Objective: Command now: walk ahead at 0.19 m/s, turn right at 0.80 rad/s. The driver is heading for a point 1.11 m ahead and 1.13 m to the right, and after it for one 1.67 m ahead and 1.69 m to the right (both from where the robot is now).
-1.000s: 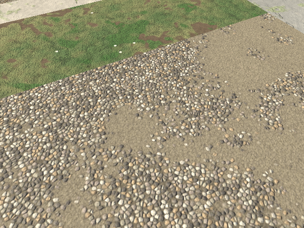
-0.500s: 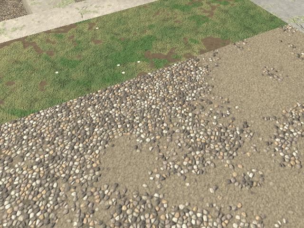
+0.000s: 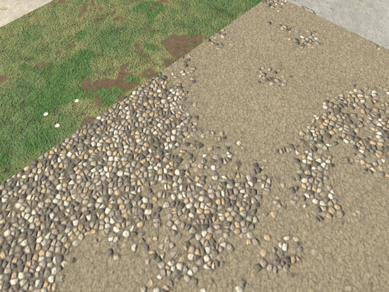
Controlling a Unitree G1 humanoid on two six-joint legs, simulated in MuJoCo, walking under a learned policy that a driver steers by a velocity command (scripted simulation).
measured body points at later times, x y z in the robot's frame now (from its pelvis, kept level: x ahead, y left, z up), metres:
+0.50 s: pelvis +0.14 -0.02 +0.00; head +0.19 -0.06 +0.44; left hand +0.41 +0.19 -0.07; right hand +0.22 -0.36 -0.10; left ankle +0.27 +0.12 -0.70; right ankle +0.17 -0.12 -0.74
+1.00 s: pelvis +0.21 -0.01 +0.01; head +0.22 -0.04 +0.46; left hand +0.54 +0.01 -0.07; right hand +0.02 -0.26 -0.10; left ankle +0.29 +0.09 -0.74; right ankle +0.08 -0.12 -0.66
